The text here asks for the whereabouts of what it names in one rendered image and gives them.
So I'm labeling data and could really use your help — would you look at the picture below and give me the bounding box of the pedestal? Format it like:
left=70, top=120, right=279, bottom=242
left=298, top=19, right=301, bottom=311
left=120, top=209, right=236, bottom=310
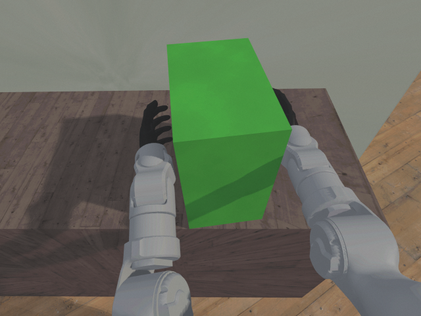
left=0, top=88, right=390, bottom=298

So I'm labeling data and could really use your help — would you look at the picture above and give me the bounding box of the robot left upper arm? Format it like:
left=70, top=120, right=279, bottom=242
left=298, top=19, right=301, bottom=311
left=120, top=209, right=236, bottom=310
left=112, top=271, right=193, bottom=316

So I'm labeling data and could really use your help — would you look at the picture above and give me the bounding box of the robot right hand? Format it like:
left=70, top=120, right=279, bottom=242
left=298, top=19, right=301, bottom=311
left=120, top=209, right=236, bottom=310
left=273, top=88, right=298, bottom=126

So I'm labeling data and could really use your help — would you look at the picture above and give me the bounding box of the carton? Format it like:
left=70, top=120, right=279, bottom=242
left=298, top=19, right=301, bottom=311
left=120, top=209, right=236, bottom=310
left=167, top=38, right=292, bottom=229

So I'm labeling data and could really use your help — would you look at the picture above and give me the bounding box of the right robot forearm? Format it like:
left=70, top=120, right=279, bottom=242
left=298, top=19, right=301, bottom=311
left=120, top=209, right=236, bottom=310
left=281, top=125, right=399, bottom=255

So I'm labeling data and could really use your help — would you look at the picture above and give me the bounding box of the robot right upper arm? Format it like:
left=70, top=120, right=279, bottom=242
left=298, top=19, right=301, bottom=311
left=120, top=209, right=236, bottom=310
left=310, top=215, right=421, bottom=316

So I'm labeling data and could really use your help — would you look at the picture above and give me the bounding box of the robot left hand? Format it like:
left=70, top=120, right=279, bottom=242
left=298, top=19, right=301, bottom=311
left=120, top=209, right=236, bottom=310
left=139, top=100, right=173, bottom=148

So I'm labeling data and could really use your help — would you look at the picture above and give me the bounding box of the left robot forearm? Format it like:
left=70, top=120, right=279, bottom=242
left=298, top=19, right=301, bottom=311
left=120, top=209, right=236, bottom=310
left=112, top=143, right=181, bottom=306

